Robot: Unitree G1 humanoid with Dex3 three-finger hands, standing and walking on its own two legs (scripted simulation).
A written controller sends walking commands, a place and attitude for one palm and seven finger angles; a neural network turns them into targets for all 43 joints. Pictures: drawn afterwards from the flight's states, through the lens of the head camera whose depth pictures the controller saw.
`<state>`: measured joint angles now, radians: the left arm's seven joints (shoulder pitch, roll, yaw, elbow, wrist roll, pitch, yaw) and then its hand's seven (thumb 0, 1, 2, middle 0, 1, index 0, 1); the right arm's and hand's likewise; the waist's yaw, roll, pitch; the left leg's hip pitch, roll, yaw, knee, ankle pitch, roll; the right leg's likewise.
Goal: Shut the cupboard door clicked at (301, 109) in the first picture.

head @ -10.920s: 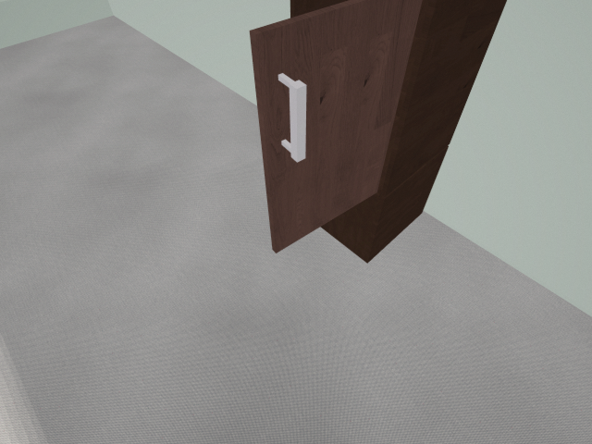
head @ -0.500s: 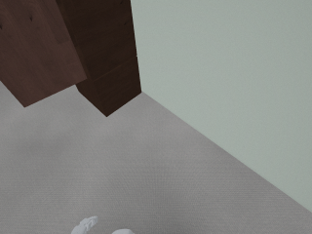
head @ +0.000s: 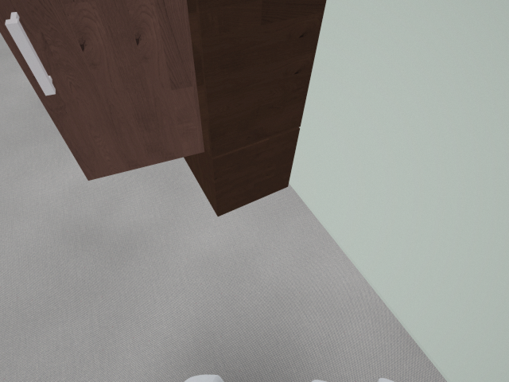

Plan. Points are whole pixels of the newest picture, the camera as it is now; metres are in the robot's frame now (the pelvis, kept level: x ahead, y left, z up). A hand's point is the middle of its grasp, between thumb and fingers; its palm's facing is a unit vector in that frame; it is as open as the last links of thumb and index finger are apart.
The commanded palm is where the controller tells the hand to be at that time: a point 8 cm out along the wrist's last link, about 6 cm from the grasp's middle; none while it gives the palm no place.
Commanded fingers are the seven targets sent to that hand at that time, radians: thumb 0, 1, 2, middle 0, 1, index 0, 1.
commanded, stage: turn to face it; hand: left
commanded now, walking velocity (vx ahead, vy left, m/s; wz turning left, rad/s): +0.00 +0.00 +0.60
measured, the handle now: (33, 55) +0.68 +0.56 +0.11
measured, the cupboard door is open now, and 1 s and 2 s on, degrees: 83 83 83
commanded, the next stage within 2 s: take the last steps up to it in 0.86 s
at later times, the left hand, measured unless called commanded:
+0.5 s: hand (185, 321) +0.23 +0.15 -0.13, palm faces +0.23 -0.95 -0.22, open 7.3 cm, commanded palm none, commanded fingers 0.00 0.90 0.90 -0.20 -0.30 -0.20 -0.30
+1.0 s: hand out of the picture +0.10 +0.20 -0.16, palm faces +0.49 -0.85 -0.22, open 7.4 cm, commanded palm none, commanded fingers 0.00 0.90 0.90 -0.20 -0.30 -0.20 -0.30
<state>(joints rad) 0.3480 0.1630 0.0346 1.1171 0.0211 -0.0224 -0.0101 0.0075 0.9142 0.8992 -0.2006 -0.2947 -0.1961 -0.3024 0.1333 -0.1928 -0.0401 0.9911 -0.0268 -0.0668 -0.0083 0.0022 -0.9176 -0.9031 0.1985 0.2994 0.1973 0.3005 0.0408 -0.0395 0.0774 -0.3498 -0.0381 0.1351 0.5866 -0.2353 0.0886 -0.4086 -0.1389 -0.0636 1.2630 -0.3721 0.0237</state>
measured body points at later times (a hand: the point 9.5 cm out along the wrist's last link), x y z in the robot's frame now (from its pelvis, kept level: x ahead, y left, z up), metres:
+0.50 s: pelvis +0.14 -0.05 +0.01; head +0.19 -0.06 +0.46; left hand +0.22 +0.20 -0.12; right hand +0.23 -0.30 -0.15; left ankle +0.07 +0.06 -0.63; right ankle +0.17 -0.15 -0.72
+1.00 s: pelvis +0.16 +0.00 +0.02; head +0.18 +0.04 +0.47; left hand +0.07 +0.25 -0.14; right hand +0.37 -0.16 -0.11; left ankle +0.14 +0.07 -0.72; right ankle +0.20 -0.17 -0.64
